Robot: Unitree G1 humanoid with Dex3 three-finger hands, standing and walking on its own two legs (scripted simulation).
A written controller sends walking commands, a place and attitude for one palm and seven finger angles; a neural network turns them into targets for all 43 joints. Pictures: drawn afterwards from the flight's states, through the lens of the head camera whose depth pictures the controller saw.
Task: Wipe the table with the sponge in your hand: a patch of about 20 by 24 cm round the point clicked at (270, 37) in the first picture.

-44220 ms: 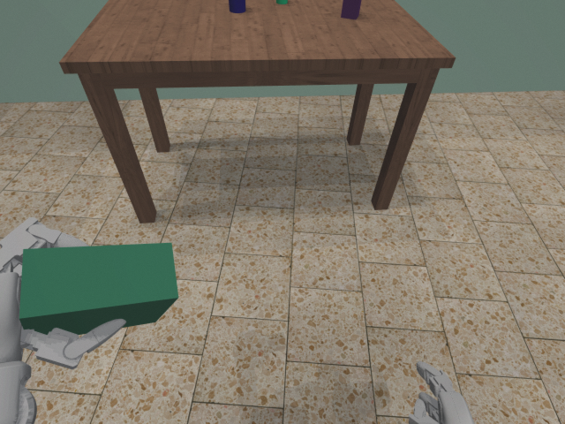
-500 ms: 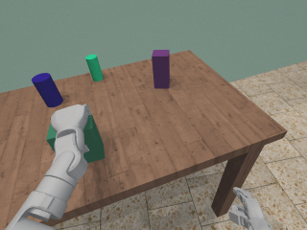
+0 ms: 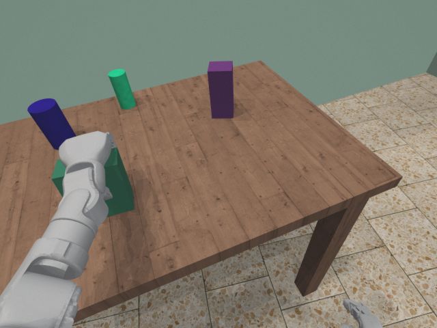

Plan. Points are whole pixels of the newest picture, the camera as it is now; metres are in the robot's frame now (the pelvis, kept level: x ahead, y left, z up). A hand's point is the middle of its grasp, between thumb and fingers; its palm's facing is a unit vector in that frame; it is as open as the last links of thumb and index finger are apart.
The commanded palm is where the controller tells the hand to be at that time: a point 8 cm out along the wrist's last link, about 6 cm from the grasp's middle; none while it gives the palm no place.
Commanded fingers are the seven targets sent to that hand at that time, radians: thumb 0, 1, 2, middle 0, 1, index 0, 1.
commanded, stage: wipe forward along the middle lane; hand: left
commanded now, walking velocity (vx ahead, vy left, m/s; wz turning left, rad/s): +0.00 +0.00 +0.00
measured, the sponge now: (101, 193) +0.37 +0.28 +0.05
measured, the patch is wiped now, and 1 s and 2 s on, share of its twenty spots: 1.00 1.00 1.00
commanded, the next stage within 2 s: slide back across to the first lane in 0.46 s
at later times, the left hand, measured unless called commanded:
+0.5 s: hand (98, 152) +0.43 +0.29 +0.10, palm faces -0.07 -0.01 -1.00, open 10.3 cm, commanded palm +0.42 +0.28 +0.14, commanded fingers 0.00 0.10 1.30 -1.20 -1.60 -1.20 -1.60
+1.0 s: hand (82, 151) +0.43 +0.33 +0.11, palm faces -0.02 -0.05 -1.00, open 10.3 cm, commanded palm +0.40 +0.33 +0.16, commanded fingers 0.00 0.10 1.30 -1.20 -1.60 -1.20 -1.60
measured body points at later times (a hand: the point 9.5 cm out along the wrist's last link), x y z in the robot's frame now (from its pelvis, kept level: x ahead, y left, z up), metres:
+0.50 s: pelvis +0.01 +0.02 +0.00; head +0.03 +0.00 +0.45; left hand +0.43 +0.29 +0.16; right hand +0.14 -0.24 -0.13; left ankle -0.01 +0.12 -0.74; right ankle +0.02 -0.08 -0.74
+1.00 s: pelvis +0.03 +0.03 +0.00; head +0.05 +0.01 +0.45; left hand +0.43 +0.32 +0.16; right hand +0.18 -0.23 -0.12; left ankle -0.01 +0.12 -0.74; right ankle +0.02 -0.08 -0.74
